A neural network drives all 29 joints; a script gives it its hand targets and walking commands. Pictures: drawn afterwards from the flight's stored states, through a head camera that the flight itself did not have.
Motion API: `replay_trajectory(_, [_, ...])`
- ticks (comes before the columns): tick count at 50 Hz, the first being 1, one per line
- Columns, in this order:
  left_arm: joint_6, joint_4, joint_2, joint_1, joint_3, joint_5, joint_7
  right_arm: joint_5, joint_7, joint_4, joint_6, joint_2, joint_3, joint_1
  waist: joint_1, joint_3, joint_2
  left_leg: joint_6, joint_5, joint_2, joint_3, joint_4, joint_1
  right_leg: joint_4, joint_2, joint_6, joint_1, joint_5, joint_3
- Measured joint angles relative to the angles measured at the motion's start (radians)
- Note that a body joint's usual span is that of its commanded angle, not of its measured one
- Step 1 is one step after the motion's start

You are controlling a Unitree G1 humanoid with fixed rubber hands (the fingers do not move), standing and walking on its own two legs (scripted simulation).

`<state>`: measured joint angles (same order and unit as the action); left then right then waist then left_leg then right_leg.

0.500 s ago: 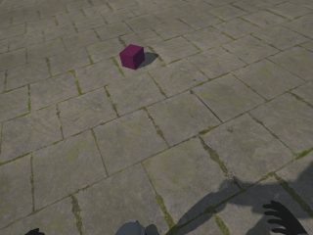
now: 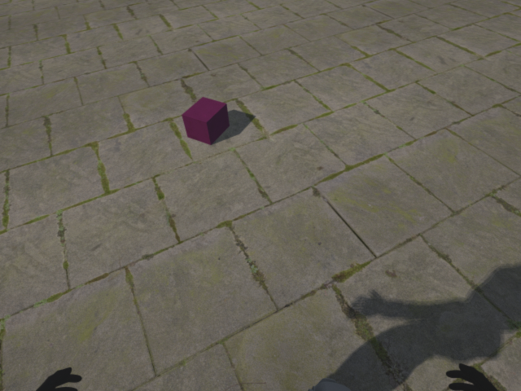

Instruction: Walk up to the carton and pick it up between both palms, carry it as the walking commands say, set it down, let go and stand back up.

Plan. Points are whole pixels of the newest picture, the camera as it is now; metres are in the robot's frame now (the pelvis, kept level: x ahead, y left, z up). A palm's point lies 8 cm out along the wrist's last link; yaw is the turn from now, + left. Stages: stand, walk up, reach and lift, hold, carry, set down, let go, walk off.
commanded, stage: walk up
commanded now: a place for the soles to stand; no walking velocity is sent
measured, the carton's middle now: (206, 120) +1.71 +0.43 -0.68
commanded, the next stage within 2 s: none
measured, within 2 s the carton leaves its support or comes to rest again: neither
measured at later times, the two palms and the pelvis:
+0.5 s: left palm (57, 291) +0.31 +0.42 -0.09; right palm (400, 256) +0.38 -0.24 -0.06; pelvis +0.24 +0.08 -0.01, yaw +2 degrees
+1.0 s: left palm (75, 203) +0.51 +0.46 -0.06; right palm (360, 188) +0.57 -0.21 -0.08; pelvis +0.45 +0.11 -0.01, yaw +2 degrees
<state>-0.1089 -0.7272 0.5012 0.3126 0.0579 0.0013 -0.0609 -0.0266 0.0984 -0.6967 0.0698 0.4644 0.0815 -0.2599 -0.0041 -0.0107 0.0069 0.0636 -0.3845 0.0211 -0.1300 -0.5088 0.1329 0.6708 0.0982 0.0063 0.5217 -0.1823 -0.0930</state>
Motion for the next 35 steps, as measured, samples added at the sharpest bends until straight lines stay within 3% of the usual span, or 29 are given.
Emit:
replay_trajectory(2, [-0.010, -0.001, 0.007, 0.000, 0.001, 0.000, 0.018, 0.000, 0.000, -0.001, -0.002, -0.001, 0.000, -0.002, -0.001, -0.002, -0.007, -0.001, -0.075, -0.002, 0.009, -0.154, 0.039, -0.047, -0.007, 0.024, -0.034, 0.006, -0.002])
replay_trajectory(5, [-0.011, -0.001, -0.007, 0.017, 0.001, 0.000, 0.042, 0.000, -0.002, 0.000, -0.013, -0.001, -0.001, 0.009, -0.002, -0.004, 0.024, -0.001, -0.071, 0.008, 0.117, -0.486, 0.190, -0.009, -0.014, 0.039, -0.068, -0.035, -0.035])
replay_trajectory(9, [-0.010, 0.000, -0.007, 0.054, 0.000, 0.000, 0.058, 0.000, -0.002, 0.001, -0.015, 0.000, -0.001, 0.032, 0.000, -0.003, 0.032, -0.008, 0.053, -0.028, 0.153, -0.571, 0.353, -0.051, -0.009, 0.038, -0.151, -0.075, -0.042])
replay_trajectory(14, [-0.014, 0.000, -0.007, 0.060, 0.000, 0.000, 0.052, 0.000, 0.008, 0.001, -0.023, 0.001, -0.002, 0.035, 0.001, -0.002, 0.033, -0.040, 0.177, -0.110, 0.151, -0.431, 0.466, -0.108, -0.010, 0.028, -0.252, -0.117, -0.042])
replay_trajectory(17, [-0.016, 0.000, -0.007, 0.060, 0.000, 0.000, 0.045, 0.000, 0.014, 0.001, -0.024, 0.001, -0.001, 0.038, 0.001, -0.002, 0.034, -0.043, 0.239, -0.128, 0.130, -0.283, 0.471, -0.123, -0.011, 0.011, -0.298, -0.148, -0.042])
replay_trajectory(21, [-0.016, 0.000, -0.007, 0.061, 0.000, 0.000, 0.046, 0.000, 0.015, 0.001, -0.024, 0.001, -0.001, 0.038, 0.001, 0.009, 0.034, -0.043, 0.224, -0.115, 0.090, -0.143, 0.442, -0.121, -0.010, -0.033, -0.346, -0.208, -0.050])
replay_trajectory(23, [-0.016, -0.001, -0.008, 0.058, 0.000, 0.000, 0.053, 0.000, 0.013, 0.001, -0.012, 0.004, 0.000, 0.037, 0.003, 0.011, 0.034, -0.029, 0.229, -0.102, 0.086, -0.106, 0.398, -0.017, -0.003, -0.012, -0.328, -0.249, -0.035])
replay_trajectory(25, [-0.010, -0.001, -0.008, 0.037, -0.001, 0.000, 0.056, 0.000, 0.007, 0.000, -0.008, -0.006, 0.000, 0.027, 0.004, 0.002, 0.009, -0.023, 0.235, -0.087, 0.067, -0.136, 0.375, 0.202, -0.008, 0.013, -0.245, -0.255, 0.043])
replay_trajectory(27, [-0.009, 0.000, -0.007, 0.030, -0.001, 0.000, 0.052, 0.000, 0.000, 0.001, -0.007, -0.006, 0.000, 0.011, 0.002, 0.003, 0.003, -0.021, 0.207, -0.084, 0.060, -0.114, 0.329, 0.316, -0.019, 0.016, -0.172, -0.218, 0.071])
replay_trajectory(35, [0.019, 0.000, -0.007, 0.030, -0.001, 0.000, 0.027, 0.000, -0.002, 0.001, -0.006, -0.006, 0.000, -0.010, 0.001, 0.002, -0.002, 0.003, 0.158, -0.035, 0.043, 0.016, 0.128, 0.311, -0.019, -0.016, -0.035, -0.085, 0.078])
